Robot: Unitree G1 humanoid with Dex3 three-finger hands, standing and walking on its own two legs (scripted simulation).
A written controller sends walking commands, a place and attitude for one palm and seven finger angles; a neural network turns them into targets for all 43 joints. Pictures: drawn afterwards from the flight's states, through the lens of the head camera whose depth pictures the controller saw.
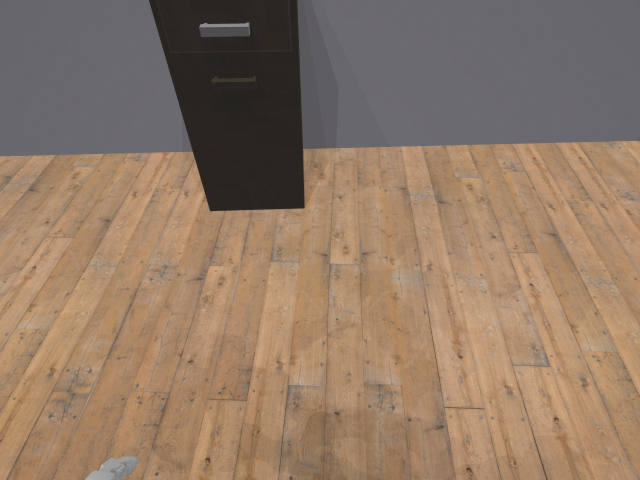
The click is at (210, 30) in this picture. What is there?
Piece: drawer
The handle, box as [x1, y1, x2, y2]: [199, 22, 249, 36]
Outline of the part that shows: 249,35 248,22 243,24 204,23 200,24 199,27 201,36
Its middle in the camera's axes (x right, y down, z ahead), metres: -0.30 -0.65 +1.19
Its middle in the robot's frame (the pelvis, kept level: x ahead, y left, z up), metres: +1.32 +0.36 +0.03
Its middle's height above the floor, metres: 0.80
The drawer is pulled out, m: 0.00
